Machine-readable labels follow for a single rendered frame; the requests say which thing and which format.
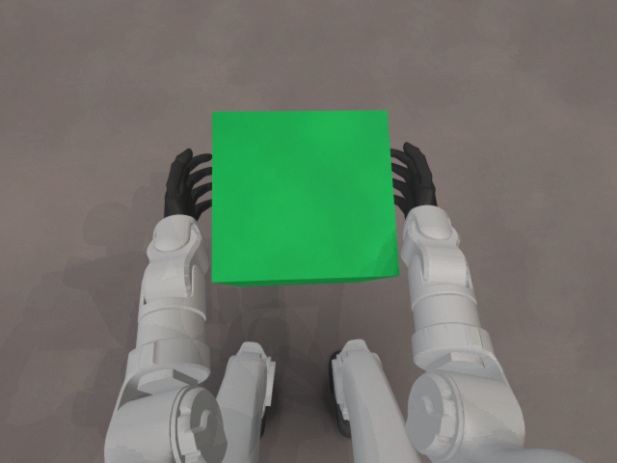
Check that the right robot forearm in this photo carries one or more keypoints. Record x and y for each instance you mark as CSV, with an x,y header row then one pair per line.
x,y
448,332

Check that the carton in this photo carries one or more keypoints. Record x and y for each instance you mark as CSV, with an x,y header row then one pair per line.
x,y
302,197

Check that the left robot upper arm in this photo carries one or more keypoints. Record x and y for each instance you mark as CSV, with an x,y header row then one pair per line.
x,y
182,425

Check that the right robot upper arm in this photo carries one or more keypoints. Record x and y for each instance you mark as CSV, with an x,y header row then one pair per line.
x,y
461,418

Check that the robot left hand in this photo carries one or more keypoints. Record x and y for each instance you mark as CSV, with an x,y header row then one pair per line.
x,y
180,197

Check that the left robot forearm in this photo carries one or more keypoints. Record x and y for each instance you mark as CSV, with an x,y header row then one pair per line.
x,y
170,349

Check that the right robot shin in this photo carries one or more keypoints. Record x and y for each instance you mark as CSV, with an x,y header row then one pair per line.
x,y
353,345

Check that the robot right hand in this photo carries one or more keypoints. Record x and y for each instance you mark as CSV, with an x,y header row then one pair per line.
x,y
419,188

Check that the robot left thigh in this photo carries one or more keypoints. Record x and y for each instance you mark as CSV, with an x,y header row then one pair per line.
x,y
246,389

